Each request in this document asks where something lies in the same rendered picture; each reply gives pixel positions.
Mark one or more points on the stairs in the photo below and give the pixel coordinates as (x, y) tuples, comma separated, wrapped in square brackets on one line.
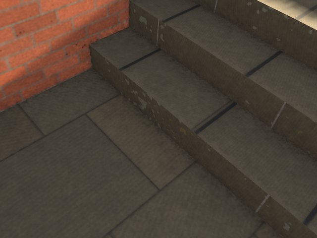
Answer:
[(234, 84)]

